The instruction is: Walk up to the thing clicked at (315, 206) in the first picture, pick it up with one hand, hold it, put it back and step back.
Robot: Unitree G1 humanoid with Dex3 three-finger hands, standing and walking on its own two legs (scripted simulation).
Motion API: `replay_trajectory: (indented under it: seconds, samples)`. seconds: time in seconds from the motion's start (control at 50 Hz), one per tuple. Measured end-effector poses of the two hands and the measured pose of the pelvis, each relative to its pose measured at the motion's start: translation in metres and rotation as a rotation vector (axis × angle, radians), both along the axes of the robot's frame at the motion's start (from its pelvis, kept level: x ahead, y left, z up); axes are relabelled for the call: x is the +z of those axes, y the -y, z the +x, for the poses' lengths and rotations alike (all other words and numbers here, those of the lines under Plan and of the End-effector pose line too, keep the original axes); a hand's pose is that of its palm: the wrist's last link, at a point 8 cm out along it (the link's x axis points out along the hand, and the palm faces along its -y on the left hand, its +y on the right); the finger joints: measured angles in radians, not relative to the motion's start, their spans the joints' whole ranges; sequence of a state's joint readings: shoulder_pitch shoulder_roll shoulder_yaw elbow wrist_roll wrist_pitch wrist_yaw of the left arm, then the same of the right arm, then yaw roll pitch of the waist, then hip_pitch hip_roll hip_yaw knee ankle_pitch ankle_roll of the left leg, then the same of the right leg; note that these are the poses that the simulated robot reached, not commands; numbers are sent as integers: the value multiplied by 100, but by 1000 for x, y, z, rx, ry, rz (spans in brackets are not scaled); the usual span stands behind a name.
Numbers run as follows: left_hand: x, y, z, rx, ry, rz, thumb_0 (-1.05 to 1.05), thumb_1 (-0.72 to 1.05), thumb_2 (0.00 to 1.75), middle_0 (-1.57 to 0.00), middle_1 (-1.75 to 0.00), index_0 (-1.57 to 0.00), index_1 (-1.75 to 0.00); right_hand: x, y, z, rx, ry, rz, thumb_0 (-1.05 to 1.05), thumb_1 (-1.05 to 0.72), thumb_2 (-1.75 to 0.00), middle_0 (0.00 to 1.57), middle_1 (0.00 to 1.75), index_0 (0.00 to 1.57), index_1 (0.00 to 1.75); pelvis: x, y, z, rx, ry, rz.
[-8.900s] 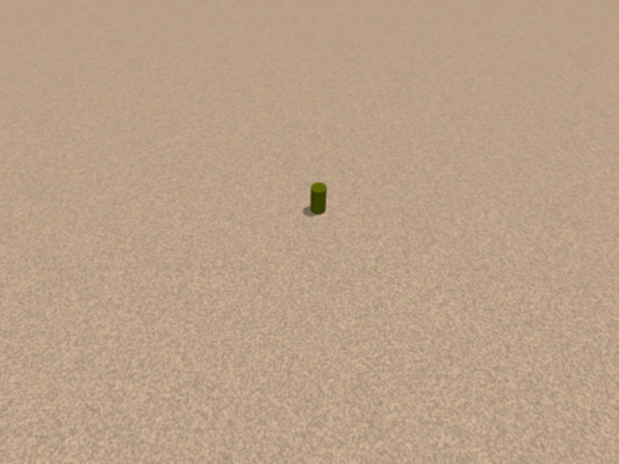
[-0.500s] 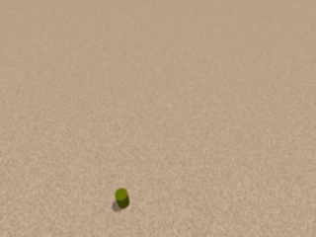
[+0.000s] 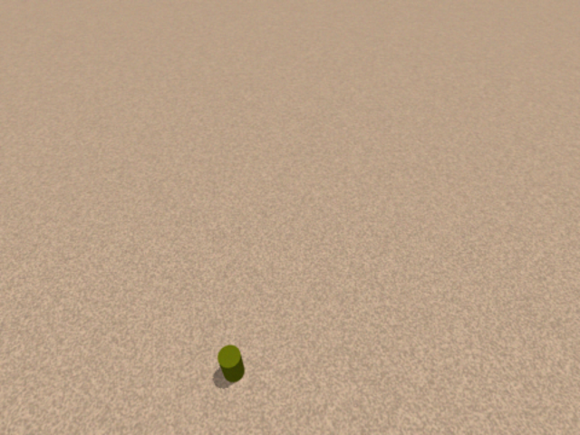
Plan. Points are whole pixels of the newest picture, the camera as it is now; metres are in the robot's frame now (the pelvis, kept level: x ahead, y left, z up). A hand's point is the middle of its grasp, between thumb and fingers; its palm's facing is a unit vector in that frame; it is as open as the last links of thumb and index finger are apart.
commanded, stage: stand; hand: left
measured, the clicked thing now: (231, 364) +0.47 +0.21 -0.71
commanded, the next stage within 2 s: walk up in 0.88 s
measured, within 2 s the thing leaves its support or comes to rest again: neither
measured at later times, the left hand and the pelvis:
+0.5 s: hand out of the picture +0.07 +0.25 -0.16, palm faces -0.02 -0.94 -0.34, open 7.4 cm; pelvis +0.00 +0.00 +0.00, yaw +1 degrees
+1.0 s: hand out of the picture +0.07 +0.26 -0.16, palm faces +0.01 -0.93 -0.36, open 7.4 cm; pelvis -0.02 -0.01 -0.01, yaw +1 degrees
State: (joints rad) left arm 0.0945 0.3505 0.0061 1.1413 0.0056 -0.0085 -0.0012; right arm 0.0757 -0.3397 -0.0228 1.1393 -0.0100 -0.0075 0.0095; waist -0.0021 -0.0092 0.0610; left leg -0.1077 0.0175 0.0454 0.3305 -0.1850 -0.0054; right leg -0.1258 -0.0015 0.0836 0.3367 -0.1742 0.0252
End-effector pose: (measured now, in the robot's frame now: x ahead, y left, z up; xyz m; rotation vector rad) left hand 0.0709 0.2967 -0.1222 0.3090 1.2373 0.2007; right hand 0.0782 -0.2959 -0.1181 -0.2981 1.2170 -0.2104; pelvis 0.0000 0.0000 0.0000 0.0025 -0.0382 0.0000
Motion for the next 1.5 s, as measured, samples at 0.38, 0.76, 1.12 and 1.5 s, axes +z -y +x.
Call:
replay_trajectory:
  seconds: [0.38, 0.76, 1.12, 1.5]
  samples:
    - [0, 2, -6, -4, 5, -1, 1, 91, 90, -21, -30, -20, -30, 1, 4, -8, 6, -22, -6, 0, -91, -90, 20, 30, 21, 30, 0, 2, -2, 12, 0, -1]
    - [1, 1, -8, -1, 3, 6, 1, 91, 90, -21, -30, -20, -30, 0, 4, -6, 15, -24, -4, 0, -91, -90, 20, 30, 21, 30, 0, 2, 0, 17, 2, -2]
    - [-7, -3, -32, 23, -14, 75, 0, 91, 90, -21, -30, -20, -30, -14, 35, -10, 16, -4, -34, 0, -91, -90, 20, 30, 21, 30, -18, 23, -39, 5, 1, 21]
    - [6, 24, -92, 59, 152, 92, 1, 90, 90, -21, -30, -20, -30, -34, 44, -92, 141, -90, -58, 0, -91, -90, 20, 30, 20, 30, -24, 35, -125, 98, -26, 11]
